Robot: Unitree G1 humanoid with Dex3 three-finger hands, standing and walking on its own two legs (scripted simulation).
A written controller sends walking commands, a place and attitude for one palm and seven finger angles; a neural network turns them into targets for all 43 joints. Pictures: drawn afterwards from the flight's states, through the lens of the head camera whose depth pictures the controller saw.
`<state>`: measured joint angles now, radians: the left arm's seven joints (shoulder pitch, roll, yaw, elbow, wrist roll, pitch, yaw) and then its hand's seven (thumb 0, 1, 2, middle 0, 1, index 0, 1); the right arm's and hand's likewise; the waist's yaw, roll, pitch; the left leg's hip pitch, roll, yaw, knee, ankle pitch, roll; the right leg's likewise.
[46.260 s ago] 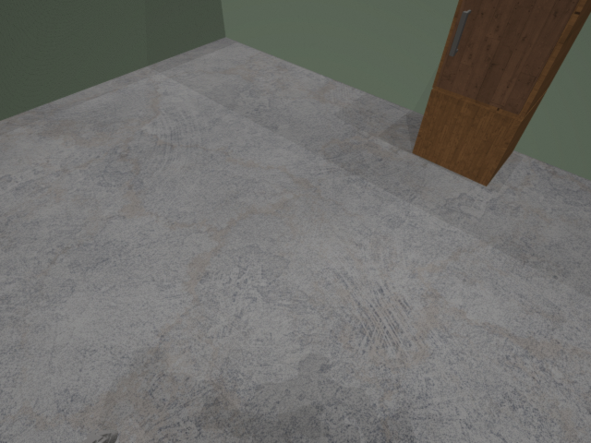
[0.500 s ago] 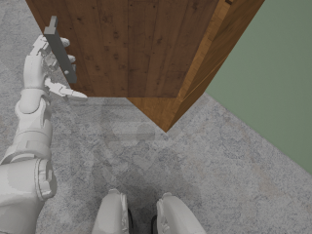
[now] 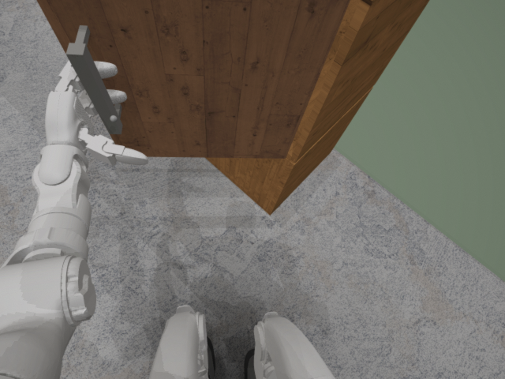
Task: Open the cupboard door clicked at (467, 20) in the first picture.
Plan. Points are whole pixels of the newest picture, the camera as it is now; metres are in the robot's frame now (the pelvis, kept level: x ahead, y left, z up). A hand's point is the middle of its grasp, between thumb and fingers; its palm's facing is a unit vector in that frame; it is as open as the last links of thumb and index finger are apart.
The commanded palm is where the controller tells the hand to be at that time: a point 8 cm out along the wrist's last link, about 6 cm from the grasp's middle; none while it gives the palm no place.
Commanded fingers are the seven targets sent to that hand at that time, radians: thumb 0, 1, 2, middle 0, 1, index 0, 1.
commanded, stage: slide the fingers in behind the handle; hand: left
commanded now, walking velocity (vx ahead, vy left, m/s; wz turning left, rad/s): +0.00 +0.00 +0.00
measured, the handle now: (101, 86) +0.56 +0.21 +0.05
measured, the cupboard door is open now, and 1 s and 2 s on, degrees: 45 45 91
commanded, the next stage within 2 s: close the thumb around the handle in 0.08 s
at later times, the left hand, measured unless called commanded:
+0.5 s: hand (112, 118) +0.50 +0.19 +0.05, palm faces +0.01 -1.00 -0.02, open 11.2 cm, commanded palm +0.48 +0.22 +0.04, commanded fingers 0.00 0.45 0.71 -0.37 -1.30 -0.37 -1.30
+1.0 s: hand (112, 118) +0.50 +0.19 +0.04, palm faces +0.01 -1.00 -0.01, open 5.8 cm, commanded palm +0.48 +0.22 +0.04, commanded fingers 0.00 0.90 0.90 -0.40 -1.35 -0.40 -1.35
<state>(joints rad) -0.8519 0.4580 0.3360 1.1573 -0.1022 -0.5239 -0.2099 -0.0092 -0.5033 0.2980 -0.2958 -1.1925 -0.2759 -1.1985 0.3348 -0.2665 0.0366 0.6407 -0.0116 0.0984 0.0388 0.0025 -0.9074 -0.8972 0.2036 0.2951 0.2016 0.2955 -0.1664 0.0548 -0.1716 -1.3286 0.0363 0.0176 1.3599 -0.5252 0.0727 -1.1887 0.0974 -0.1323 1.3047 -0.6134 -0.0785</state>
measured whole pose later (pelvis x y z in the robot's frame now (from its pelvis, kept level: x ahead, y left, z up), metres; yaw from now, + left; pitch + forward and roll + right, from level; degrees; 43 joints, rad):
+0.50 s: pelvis +0.00 +0.00 +0.00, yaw +0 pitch +28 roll -5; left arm -0.83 0.45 0.34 1.14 -0.11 -0.52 -0.21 -0.01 -0.06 0.49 -0.32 -1.24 -0.30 -1.25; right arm 0.33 -0.26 0.03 0.64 -0.01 0.10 0.04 0.00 -0.91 -0.90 0.20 0.30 0.20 0.30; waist -0.16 0.06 -0.18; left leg -1.31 0.04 0.02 1.35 -0.53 0.08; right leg -1.18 0.10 -0.12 1.29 -0.61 -0.07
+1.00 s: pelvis +0.00 +0.01 +0.00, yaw +0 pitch +28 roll -5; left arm -0.83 0.43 0.34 1.14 -0.11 -0.53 -0.20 0.01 0.74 0.82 -0.35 -1.33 -0.34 -1.34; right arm 0.34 -0.26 0.03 0.63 -0.01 0.11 0.04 0.00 -0.91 -0.90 0.20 0.30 0.20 0.30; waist -0.16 0.06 -0.18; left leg -1.31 0.03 0.03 1.35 -0.53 0.08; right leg -1.18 0.10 -0.12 1.29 -0.61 -0.06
